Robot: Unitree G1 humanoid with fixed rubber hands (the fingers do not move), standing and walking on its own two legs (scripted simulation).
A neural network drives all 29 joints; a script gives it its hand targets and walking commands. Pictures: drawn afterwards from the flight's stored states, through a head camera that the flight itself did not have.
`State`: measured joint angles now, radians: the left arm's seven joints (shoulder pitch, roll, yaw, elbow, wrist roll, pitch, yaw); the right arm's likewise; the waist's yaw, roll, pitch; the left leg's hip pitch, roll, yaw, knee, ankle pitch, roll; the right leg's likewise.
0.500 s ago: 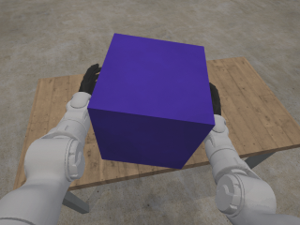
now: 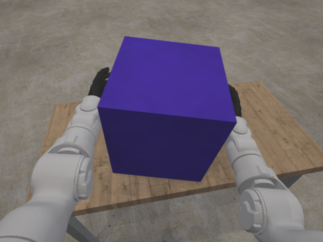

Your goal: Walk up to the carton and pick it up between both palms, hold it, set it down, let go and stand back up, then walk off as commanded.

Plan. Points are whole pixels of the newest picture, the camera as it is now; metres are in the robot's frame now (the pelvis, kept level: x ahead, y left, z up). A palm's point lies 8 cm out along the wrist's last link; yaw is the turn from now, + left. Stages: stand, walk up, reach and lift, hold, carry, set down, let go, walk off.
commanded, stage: reach and lift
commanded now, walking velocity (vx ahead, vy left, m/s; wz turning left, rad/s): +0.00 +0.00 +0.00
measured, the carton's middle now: (164, 112) +0.44 -0.01 +0.09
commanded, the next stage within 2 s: none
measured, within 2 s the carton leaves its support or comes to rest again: neither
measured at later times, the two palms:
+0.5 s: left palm (84, 89) +0.41 +0.18 +0.20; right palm (234, 104) +0.38 -0.17 +0.16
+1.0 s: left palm (83, 86) +0.40 +0.17 +0.22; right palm (240, 95) +0.38 -0.18 +0.19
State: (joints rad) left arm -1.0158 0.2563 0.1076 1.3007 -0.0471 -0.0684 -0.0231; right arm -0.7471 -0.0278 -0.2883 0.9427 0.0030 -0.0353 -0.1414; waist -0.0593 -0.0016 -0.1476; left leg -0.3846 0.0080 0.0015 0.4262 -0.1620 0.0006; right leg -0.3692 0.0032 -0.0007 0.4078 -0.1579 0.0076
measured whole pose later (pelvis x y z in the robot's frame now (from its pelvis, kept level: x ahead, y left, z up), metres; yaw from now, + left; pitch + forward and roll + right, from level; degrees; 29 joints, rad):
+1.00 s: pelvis -0.01 +0.00 +0.00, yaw +0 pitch -1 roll +0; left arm -0.88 0.21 0.16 0.75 0.08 0.50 0.02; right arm -0.82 -0.13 -0.13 0.86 0.17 0.29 -0.13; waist -0.04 -0.02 -0.14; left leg -0.21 0.01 0.00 0.36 -0.14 -0.01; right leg -0.20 0.00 0.00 0.36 -0.15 0.00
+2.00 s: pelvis -0.01 +0.00 +0.00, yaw +0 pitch -1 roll +0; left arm -0.88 0.19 0.18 0.55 0.08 0.69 0.06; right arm -0.92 -0.20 -0.09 0.82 0.28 0.45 -0.13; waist -0.04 -0.02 -0.14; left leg -0.21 0.01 0.00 0.36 -0.14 -0.01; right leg -0.20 0.00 0.00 0.36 -0.14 0.00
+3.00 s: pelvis -0.01 +0.00 +0.00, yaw +0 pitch -1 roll +0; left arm -0.88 0.19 0.18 0.46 0.08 0.80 0.07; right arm -0.95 -0.23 -0.08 0.75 0.31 0.57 -0.14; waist -0.05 -0.01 -0.17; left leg -0.21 0.01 0.00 0.36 -0.13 -0.01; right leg -0.20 0.00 0.00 0.36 -0.14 0.00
